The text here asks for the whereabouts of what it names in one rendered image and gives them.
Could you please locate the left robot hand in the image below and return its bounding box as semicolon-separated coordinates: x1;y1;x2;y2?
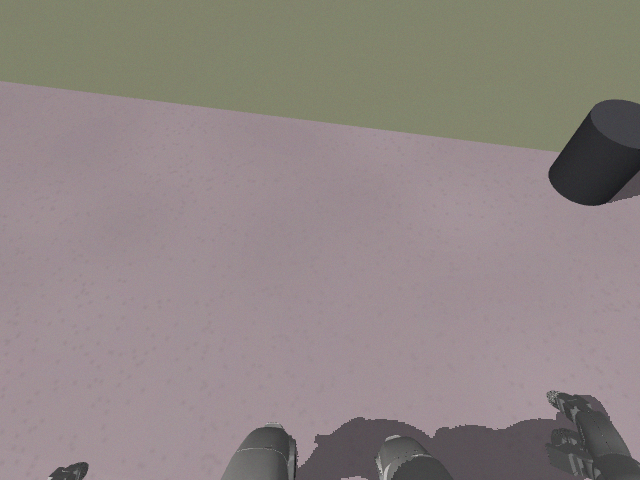
48;462;89;480

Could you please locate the right robot hand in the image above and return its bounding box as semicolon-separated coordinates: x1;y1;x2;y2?
545;391;632;480

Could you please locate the right robot arm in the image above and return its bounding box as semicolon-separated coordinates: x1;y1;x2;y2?
592;453;640;480

